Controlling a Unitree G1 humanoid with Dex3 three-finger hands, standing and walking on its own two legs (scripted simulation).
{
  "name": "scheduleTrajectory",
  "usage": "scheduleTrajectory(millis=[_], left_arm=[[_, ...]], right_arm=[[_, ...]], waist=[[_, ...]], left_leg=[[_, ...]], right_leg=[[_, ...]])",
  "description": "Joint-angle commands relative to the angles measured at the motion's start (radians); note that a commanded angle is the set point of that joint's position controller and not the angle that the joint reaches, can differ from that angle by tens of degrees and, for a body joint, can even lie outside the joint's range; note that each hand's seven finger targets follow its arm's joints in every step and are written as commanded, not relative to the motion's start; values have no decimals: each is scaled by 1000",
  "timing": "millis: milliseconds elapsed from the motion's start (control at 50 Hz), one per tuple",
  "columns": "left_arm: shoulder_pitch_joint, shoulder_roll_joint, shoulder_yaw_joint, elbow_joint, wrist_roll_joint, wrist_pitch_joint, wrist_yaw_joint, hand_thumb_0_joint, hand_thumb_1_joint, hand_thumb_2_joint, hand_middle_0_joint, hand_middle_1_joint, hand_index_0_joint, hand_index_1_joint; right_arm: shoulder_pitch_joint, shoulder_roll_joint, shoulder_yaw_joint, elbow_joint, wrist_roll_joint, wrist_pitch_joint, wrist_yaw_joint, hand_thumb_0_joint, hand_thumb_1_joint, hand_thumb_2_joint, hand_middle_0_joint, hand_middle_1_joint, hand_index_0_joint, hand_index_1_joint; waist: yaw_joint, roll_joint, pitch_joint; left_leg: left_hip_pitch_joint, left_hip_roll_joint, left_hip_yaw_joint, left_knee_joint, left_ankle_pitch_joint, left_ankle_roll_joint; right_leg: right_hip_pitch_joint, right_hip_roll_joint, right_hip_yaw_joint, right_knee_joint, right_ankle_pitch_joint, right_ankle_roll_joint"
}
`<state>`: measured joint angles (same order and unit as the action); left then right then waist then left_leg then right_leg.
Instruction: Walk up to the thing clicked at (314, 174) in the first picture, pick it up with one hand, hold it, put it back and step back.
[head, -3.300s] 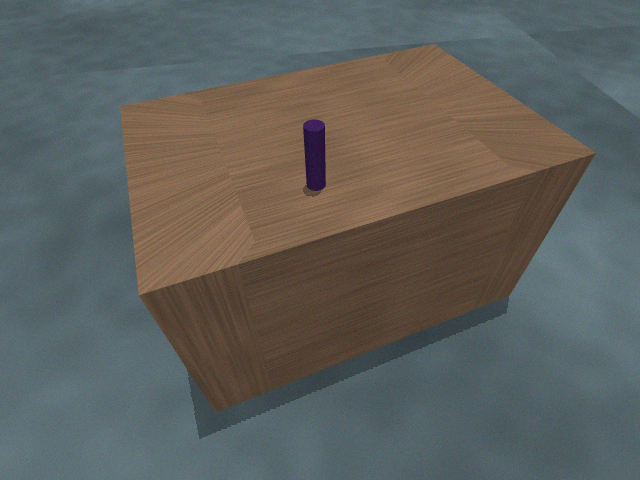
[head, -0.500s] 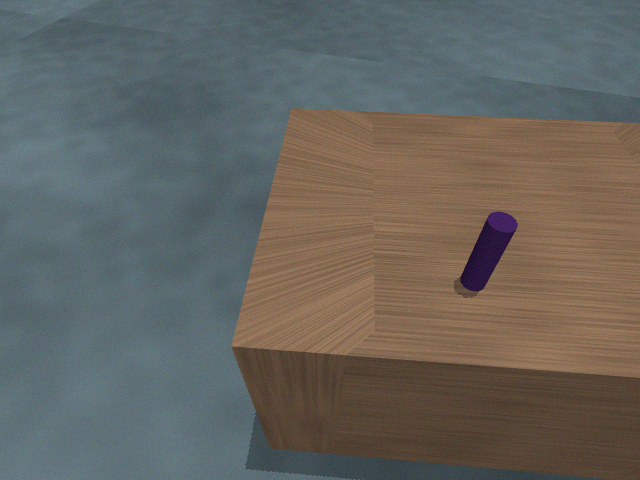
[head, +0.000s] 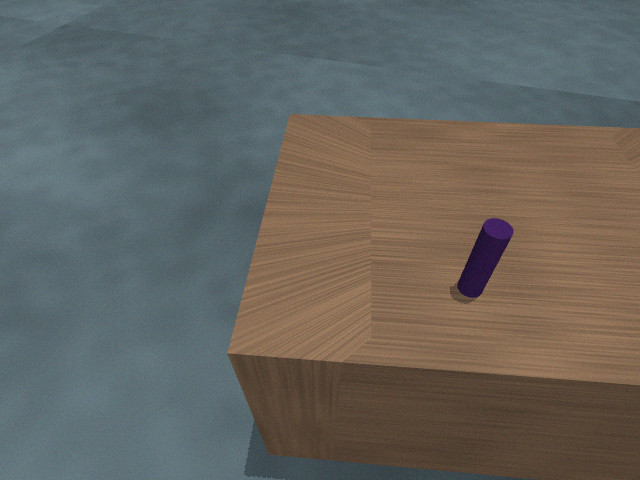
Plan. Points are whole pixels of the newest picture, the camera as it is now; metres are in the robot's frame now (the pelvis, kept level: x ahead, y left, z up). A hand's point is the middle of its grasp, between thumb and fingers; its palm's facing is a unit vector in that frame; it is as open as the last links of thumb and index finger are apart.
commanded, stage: stand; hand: right
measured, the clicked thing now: (482, 260) +0.48 -0.24 -0.05
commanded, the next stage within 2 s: none
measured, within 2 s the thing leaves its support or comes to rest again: neither
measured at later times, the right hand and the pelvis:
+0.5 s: hand out of the picture +0.09 -0.26 -0.16, palm faces -0.02 +0.94 -0.34, open 7.3 cm; pelvis +0.01 -0.01 +0.00, yaw -1 degrees
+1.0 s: hand out of the picture +0.08 -0.27 -0.16, palm faces -0.02 +0.94 -0.33, open 7.3 cm; pelvis +0.01 -0.01 +0.00, yaw -2 degrees
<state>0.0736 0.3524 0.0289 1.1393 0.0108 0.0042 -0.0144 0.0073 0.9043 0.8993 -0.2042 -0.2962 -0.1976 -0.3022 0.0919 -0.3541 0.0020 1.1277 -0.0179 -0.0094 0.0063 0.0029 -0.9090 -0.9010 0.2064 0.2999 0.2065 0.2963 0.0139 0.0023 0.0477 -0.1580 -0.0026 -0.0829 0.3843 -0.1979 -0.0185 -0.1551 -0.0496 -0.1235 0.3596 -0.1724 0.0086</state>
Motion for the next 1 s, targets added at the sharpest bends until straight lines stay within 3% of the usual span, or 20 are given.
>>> scheduleTrajectory(millis=[0, 100, 520, 780, 980], left_arm=[[-29, 211, 23, -48, -2, -34, 11, 0, 900, 900, -200, -300, -200, -300], [-22, 212, 22, -44, -4, -38, 15, 0, 900, 900, -200, -300, -200, -300], [-10, 213, 18, -48, -4, -35, 18, 0, 900, 900, -200, -300, -200, -300], [-12, 223, 20, -54, -4, -35, 18, 0, 900, 900, -200, -300, -200, -300], [-14, 219, 19, -57, -3, -35, 18, 0, 900, 900, -200, -300, -200, -301]], right_arm=[[-43, -221, -34, -61, 6, -21, -11, 0, -900, -900, 200, 300, 200, 300], [-41, -218, -33, -65, 7, -24, -13, 0, -900, -900, 200, 300, 200, 300], [-27, -215, -25, -60, 8, -17, -15, 0, -900, -900, 200, 300, 200, 300], [-24, -211, -23, -63, 8, -18, -17, 0, -900, -900, 200, 300, 200, 300], [-9, -214, -23, -64, 8, -16, -16, 0, -900, -900, 200, 300, 200, 300]], waist=[[4, 23, -77], [2, 5, -110], [1, 9, -61], [3, -5, -85], [-3, -9, -68]], left_leg=[[-49, 114, -84, -92, 135, 38], [0, 120, -67, -80, 238, 38], [-10, 118, -50, -110, 153, 27], [15, 122, -44, -104, 191, 27], [11, 120, -41, -110, 155, 27]], right_leg=[[106, -111, 126, -76, 17, -22], [127, -112, 119, -64, 124, -18], [106, -105, 129, -93, 69, -19], [111, -108, 132, -84, 112, -24], [94, -104, 136, -96, 88, -23]])
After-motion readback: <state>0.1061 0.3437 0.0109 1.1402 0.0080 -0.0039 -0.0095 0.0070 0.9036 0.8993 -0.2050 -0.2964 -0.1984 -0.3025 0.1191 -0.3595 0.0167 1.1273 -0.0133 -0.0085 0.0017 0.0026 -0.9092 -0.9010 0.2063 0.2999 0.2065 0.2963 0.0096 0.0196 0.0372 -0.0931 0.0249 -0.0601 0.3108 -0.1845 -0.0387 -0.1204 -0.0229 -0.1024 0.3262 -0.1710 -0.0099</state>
